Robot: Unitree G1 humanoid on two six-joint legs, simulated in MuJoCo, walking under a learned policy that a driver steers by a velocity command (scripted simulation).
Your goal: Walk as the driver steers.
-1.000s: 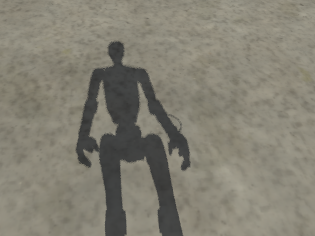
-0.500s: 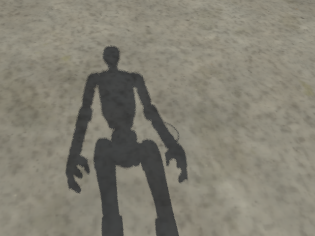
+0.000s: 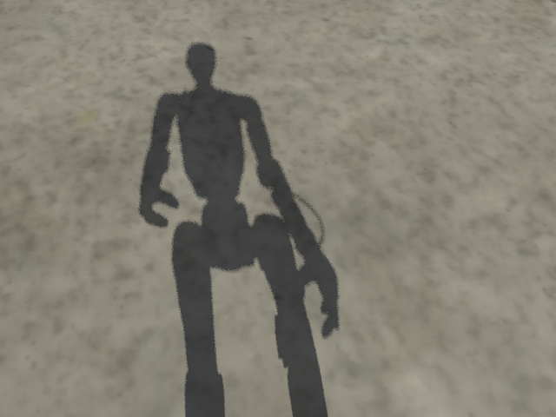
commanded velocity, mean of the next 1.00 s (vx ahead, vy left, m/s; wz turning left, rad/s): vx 0.28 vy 0.00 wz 0.22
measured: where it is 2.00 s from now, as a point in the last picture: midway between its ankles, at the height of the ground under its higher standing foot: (255, 411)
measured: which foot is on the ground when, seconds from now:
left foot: up 0.00-0.46, down 0.48-1.00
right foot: down 0.00-0.48, up 0.50-0.96, down 0.98-1.00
